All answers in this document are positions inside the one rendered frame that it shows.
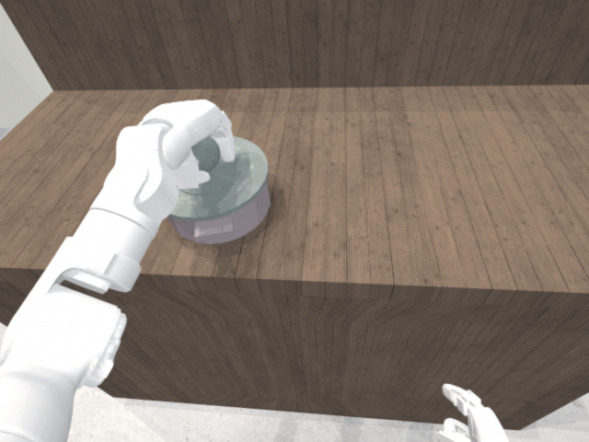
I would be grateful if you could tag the knob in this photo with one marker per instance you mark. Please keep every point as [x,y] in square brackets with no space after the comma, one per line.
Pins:
[207,151]

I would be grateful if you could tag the robot left upper arm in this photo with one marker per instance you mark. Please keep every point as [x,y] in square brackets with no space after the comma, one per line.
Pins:
[70,341]

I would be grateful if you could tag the right robot hand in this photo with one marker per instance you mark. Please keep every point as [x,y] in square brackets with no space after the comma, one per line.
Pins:
[483,424]

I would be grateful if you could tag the table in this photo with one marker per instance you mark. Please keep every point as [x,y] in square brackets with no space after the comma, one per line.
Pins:
[429,187]

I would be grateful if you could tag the left robot forearm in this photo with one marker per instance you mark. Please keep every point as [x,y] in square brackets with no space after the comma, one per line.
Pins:
[107,248]

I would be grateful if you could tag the pot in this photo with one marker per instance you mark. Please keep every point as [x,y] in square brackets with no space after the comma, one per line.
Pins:
[227,228]

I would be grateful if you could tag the lid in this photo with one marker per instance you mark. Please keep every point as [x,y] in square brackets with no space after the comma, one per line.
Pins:
[232,186]

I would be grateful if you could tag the left robot hand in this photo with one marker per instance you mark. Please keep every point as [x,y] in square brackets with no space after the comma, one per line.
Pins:
[200,118]

